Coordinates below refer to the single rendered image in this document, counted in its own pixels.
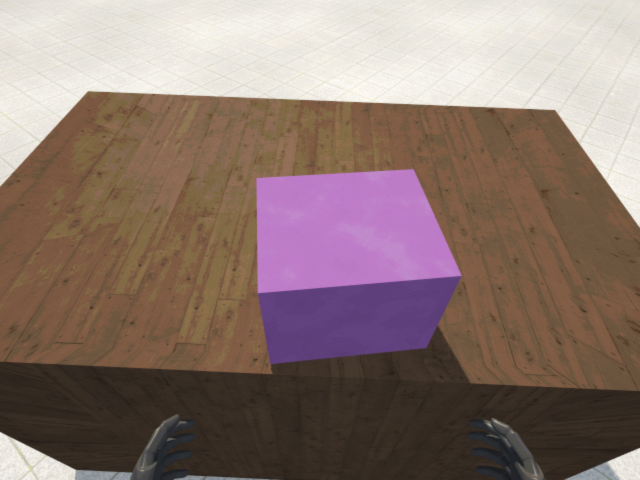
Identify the pedestal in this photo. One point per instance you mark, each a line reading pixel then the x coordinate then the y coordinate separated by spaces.
pixel 129 293

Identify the carton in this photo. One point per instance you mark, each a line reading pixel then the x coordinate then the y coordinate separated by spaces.
pixel 349 264

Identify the robot left hand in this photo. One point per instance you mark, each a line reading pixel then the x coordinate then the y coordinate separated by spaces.
pixel 153 460

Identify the robot right hand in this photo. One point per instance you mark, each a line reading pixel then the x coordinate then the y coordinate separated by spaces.
pixel 514 456

